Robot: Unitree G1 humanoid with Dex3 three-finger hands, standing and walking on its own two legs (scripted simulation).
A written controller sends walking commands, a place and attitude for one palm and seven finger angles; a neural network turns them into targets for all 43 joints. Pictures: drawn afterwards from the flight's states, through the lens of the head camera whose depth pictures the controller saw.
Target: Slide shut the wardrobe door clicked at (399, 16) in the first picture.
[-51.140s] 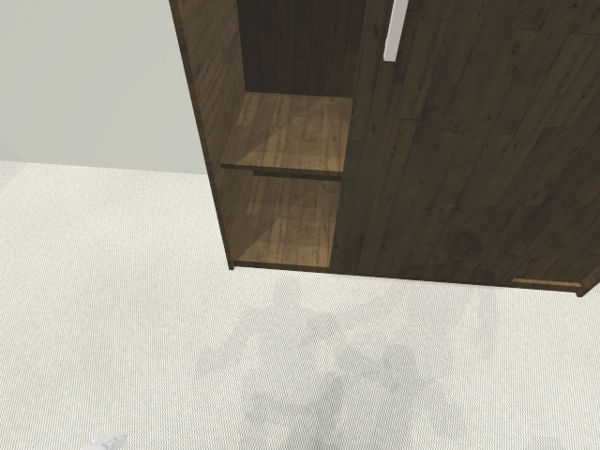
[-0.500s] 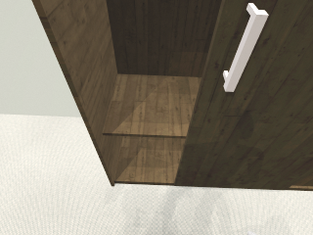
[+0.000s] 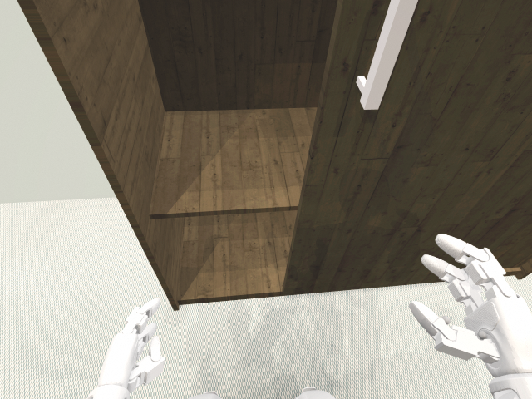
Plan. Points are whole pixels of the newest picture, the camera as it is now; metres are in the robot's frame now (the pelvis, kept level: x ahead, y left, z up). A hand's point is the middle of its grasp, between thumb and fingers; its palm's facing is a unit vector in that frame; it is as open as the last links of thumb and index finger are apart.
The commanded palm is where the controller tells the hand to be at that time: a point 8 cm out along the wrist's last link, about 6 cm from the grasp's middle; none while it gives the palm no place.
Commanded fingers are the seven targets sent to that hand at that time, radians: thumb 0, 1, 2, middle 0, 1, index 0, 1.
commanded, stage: raise the hand with hooked fingers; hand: right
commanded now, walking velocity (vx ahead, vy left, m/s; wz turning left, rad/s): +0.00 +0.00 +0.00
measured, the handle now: (383, 35) +0.52 -0.15 +0.28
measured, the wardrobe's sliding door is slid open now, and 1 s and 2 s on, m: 0.38 0.38 0.38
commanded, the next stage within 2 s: move the hooked fingers beside the handle in 1.46 s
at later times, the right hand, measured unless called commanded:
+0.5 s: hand (517, 238) +0.26 -0.25 +0.20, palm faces -0.02 +0.99 -0.12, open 12.9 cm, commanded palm +0.23 -0.30 +0.22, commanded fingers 0.00 0.45 -0.32 0.30 1.17 0.30 1.17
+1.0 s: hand out of the picture +0.28 -0.29 +0.31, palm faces +0.02 +0.99 -0.15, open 14.0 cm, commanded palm +0.25 -0.34 +0.31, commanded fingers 0.00 0.50 -0.30 0.30 1.20 0.30 1.20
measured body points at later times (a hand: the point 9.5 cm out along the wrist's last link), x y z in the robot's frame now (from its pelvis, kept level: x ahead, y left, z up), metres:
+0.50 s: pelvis +0.02 -0.02 +0.04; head +0.00 -0.01 +0.49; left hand +0.20 +0.23 -0.02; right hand +0.25 -0.30 +0.21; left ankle +0.03 +0.09 -0.69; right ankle +0.03 -0.14 -0.69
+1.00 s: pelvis +0.00 -0.02 +0.05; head -0.03 +0.00 +0.49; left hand +0.21 +0.19 -0.02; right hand +0.27 -0.34 +0.32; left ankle +0.03 +0.09 -0.69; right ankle +0.03 -0.14 -0.69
